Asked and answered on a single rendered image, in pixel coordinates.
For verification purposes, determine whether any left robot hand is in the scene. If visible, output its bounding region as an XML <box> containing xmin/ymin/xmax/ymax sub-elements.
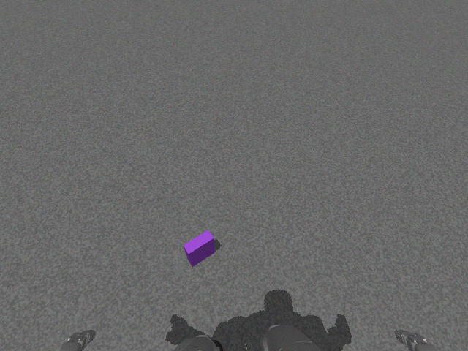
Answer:
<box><xmin>57</xmin><ymin>330</ymin><xmax>96</xmax><ymax>351</ymax></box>

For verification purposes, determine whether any right robot hand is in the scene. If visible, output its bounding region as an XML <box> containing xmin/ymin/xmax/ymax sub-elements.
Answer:
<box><xmin>395</xmin><ymin>330</ymin><xmax>439</xmax><ymax>351</ymax></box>

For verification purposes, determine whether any carton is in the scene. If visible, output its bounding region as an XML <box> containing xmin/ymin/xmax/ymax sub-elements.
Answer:
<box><xmin>183</xmin><ymin>230</ymin><xmax>215</xmax><ymax>267</ymax></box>

